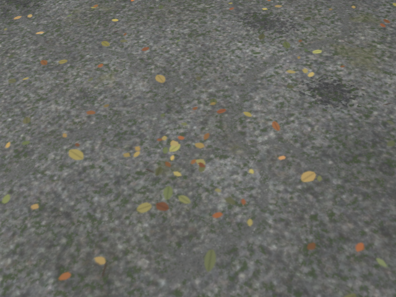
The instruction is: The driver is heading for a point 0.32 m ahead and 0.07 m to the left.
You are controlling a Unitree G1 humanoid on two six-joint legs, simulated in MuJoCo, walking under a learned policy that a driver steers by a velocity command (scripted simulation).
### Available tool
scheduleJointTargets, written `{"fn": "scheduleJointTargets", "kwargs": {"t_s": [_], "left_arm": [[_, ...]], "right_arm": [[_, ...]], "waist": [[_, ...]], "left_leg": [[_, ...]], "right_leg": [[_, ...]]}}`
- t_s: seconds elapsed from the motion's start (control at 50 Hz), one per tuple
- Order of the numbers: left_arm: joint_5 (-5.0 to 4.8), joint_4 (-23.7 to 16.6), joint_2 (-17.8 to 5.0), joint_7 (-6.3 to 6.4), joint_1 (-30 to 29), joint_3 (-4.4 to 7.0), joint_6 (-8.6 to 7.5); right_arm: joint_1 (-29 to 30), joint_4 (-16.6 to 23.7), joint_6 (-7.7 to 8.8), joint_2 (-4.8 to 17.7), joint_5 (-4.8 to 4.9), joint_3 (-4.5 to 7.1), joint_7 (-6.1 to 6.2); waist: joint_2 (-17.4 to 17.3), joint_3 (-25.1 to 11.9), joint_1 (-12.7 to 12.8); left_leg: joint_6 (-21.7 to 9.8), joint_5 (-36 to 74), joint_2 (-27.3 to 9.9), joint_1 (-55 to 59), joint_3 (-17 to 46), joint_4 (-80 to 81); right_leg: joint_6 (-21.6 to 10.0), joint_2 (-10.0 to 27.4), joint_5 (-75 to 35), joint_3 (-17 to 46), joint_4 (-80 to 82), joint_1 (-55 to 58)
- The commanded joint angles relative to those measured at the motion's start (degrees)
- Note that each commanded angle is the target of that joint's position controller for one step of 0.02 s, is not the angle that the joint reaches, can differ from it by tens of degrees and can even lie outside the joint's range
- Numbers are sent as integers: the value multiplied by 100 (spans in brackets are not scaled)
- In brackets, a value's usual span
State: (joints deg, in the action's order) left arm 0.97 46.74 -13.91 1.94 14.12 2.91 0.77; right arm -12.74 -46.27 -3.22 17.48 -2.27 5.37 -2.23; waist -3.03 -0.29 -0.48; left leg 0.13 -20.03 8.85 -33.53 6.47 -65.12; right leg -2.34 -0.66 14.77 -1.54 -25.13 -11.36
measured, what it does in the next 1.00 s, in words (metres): walks ahead, turning left: left foot, then right foot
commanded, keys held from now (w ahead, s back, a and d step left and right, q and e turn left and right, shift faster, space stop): q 0.28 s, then w+q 0.10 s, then w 0.28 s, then no key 0.34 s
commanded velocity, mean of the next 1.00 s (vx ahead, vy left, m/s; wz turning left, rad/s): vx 0.17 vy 0.00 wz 0.36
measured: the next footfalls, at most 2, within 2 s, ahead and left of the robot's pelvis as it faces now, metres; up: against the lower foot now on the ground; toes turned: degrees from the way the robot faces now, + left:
left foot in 0.26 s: +0.01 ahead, +0.11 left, +0.00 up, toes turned +10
right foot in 0.76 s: +0.28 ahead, -0.05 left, +0.00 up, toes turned +18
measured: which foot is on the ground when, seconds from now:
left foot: up 0.00-0.24, down 0.26-0.78, up 0.80-1.00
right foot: down 0.00-0.26, up 0.28-0.74, down 0.76-1.00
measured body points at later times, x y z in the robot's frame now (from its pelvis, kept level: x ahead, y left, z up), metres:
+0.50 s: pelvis +0.02 +0.03 +0.00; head +0.03 +0.05 +0.45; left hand +0.02 +0.32 -0.13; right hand +0.16 -0.21 -0.13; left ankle -0.03 +0.10 -0.74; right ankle +0.10 -0.11 -0.68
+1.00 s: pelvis +0.20 +0.00 +0.00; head +0.23 -0.02 +0.45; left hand +0.19 +0.26 -0.12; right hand +0.31 -0.24 -0.16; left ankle +0.14 +0.13 -0.68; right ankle +0.24 -0.06 -0.74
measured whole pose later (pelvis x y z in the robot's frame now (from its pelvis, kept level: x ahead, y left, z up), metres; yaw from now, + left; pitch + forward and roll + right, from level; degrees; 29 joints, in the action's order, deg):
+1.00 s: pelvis +0.20 +0.00 +0.00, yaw +20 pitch -1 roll +1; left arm 0.5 53.4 -11.0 0.5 13.6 -0.6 -4.6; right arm -16.0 -56.4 0.3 16.4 -2.0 2.4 0.6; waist -3.5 3.9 -1.3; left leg -1.6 -17.9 3.4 -23.3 5.7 -54.1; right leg -4.1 -1.9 9.9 -2.1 -21.3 -10.7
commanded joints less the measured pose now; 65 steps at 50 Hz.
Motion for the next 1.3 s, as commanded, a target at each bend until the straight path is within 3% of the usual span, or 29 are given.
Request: {"fn": "scheduleJointTargets", "kwargs": {"t_s": [0.02, 0.08, 0.12, 0.18, 0.22, 0.24, 0.26, 0.28, 0.3, 0.34, 0.38, 0.46, 0.66, 0.72, 0.74, 0.76, 0.78, 0.8, 0.82, 0.84, 0.88, 0.96, 1.08, 1.16, 1.2, 1.22, 1.24, 1.26, 1.3], "left_arm": [[-35, -406, -770, 50, -262, 147, -152], [-47, -204, -946, 80, 192, 187, -166], [-22, -130, -1110, 28, 263, 240, -172], [-3, -83, -1171, -37, 281, 263, -158], [-16, -74, -1224, -67, 178, 293, -145], [-14, -48, -1141, -84, 269, 278, -91], [-1, -150, -933, -124, 433, 246, -63], [-70, -588, -474, -110, 29, 95, -17], [-29, -590, -758, -58, -309, 147, 78], [-83, -556, -749, -119, -400, 154, 72], [19, -461, -822, -197, -301, 165, 85], [21, -368, -651, -282, -255, 132, -32], [-30, -506, -561, -457, -1220, 88, -213], [-11, -225, -519, -431, -535, 63, -310], [-27, -36, -524, -371, -144, 85, -369], [54, 152, -760, -278, 396, 148, -447], [136, 180, -1381, -199, 995, 236, -519], [-38, 380, -1838, -190, 1230, 319, -430], [-131, 340, -1265, -234, 860, 174, -406], [-129, 220, -897, -246, 333, 63, -414], [-74, 169, -514, -185, -162, -96, -437], [-65, 459, -472, -117, 72, -203, -630], [-26, 775, -495, -36, 272, -312, -575], [-36, 895, -453, -14, 286, -343, -438], [-27, 905, -403, -30, 415, -342, -399], [-56, 979, -278, -59, 850, -330, -372], [-90, 1127, -120, -51, 988, -374, -304], [-73, 1134, -231, -35, 770, -346, -250], [-56, 1143, -243, -81, 578, -322, -197]], "right_arm": [[96, 273, -10, 362, -49, 10, -35], [459, 349, -28, 134, 32, -135, -25], [635, 443, -10, 92, 114, -197, -78], [737, 559, -51, 176, 190, -214, -60], [523, 500, 15, 179, 173, -218, -32], [340, 410, 92, 263, 150, -213, 21], [47, 372, 181, 737, 55, -103, 83], [-143, 412, 167, 1498, 155, 76, 93], [-795, 162, 168, 1189, 186, 43, 137], [-342, 88, 96, 649, 88, -130, 202], [-119, 120, 50, 474, 164, -200, 253], [-548, -133, 269, 544, 152, -201, 201], [-1177, -473, 577, 660, 140, -112, 119], [-1072, -432, 604, 665, 126, -103, 172], [-996, -455, 598, 725, 164, -81, 219], [-1106, -531, 651, 665, 161, -120, 255], [-1260, -358, 694, 193, 239, -250, 275], [-1610, -401, 659, 299, 209, -191, 315], [-1608, -604, 577, 569, 26, -144, 354], [-1463, -709, 551, 385, 45, -181, 313], [-1271, -844, 482, 234, 1, -209, 264], [-1174, -1067, 337, 97, 39, -254, 284], [-492, -1193, 246, -89, 79, -389, 375], [-431, -1354, 286, -199, 115, -487, 442], [-530, -1410, 350, 107, 42, -455, 500], [-406, -1442, 366, 332, 70, -414, 510], [-235, -1487, 347, 58, 175, -461, 474], [-209, -1488, 345, -153, 198, -500, 443], [-226, -1562, 343, -191, 180, -523, 426]], "waist": [[834, 282, -19], [1159, 131, 280], [1372, 105, 353], [1486, -73, 352], [1230, -146, 128], [826, -294, 2], [-425, -590, -46], [-1521, -630, -154], [-539, -896, -440], [-329, -147, -194], [-676, 215, -77], [-136, 262, -13], [-395, 665, -413], [-364, 632, -71], [-121, 532, 216], [258, 256, 459], [1418, -453, 585], [2477, -748, 381], [1453, -324, 138], [1032, 15, 4], [970, 186, -158], [825, -242, -249], [940, -229, -137], [767, 9, -183], [393, 17, -138], [-122, 93, 200], [-263, 128, 191], [-129, 317, 62], [-52, 349, 30]], "left_leg": [[242, 97, -327, -473, -218, -183], [452, -62, -571, -277, -513, 1069], [344, -305, -654, 424, -837, 1778], [134, -617, -630, 1097, -1113, 2367], [-50, 40, -593, 1710, -1129, 3249], [-184, 569, -596, 2292, -820, 4035], [-439, 1512, -1640, 3313, 765, 4508], [-1394, 4156, -3046, 3558, 2611, 4409], [-1808, 3668, -2862, 3768, 2243, 4275], [-1539, 902, -2162, 3188, 1649, 4703], [-1356, -708, -1758, 2884, 1627, 5219], [-1398, -548, -1793, 2901, 1638, 5509], [-1478, -144, -1889, 2732, 1335, 5554], [-1216, 1345, -1732, 2207, 1058, 4905], [-1063, 1968, -1596, 2016, 948, 4462], [-871, 2395, -1275, 1881, 677, 3494], [-585, 1313, -679, 1303, 17, 1856], [-495, -1259, 57, 601, -112, 842], [-542, -1215, -245, 555, 330, 307], [-540, -836, -419, 660, 288, 251], [-447, -246, -677, 887, 8, 611], [-136, 333, -570, 1339, -8, 822], [-29, 465, -748, 1801, -436, 2442], [-140, 1088, -841, 2517, -561, 3754], [-207, 2459, -1433, 3291, 113, 4309], [-350, 3346, -1707, 3364, 376, 4118], [-425, 2926, -1622, 2928, 302, 4114], [-355, 2408, -1487, 2651, 261, 4277], [-304, 2093, -1372, 2626, 205, 4442]], "right_leg": [[-842, 1245, -2062, 714, 671, 239], [-788, 1343, -2653, 533, 398, 1008], [-776, 1404, -2924, 295, 252, 748], [-748, 1645, -2807, 245, 16, 489], [-531, 1679, -2424, 131, -416, 208], [-287, 1651, -2069, -44, -952, -120], [88, 1212, -539, -553, -2446, -1161], [339, 192, 2284, -600, -3334, -2633], [284, 296, 2235, 167, -4010, -2627], [217, 498, 1299, 350, -3907, -2994], [274, 555, 563, 408, -3586, -2976], [397, 515, -147, 385, -3037, -2828], [339, 428, -348, 184, -1599, -2107], [177, 105, -221, -45, -797, -653], [127, -80, -515, -122, -323, 54], [62, 145, -485, 250, -13, 870], [-193, 1537, -627, 1860, 451, 1747], [-705, 2336, -1465, 3539, 1018, 1839], [-713, 2199, -1347, 3165, 873, 1286], [-660, 1912, -1639, 2452, 857, 806], [-542, 1426, -2891, 1446, 893, 424], [-774, 1327, -5069, 744, 722, 386], [-798, 1235, -4816, 575, 539, 232], [-702, 1206, -3365, 795, 442, -170], [-313, 918, -1836, 836, 375, -571], [-198, 570, -1147, 644, 427, -652], [-141, 418, -534, 528, 638, -280], [-104, 400, -427, 536, 615, -164], [-103, 482, -572, 564, 639, -50]]}}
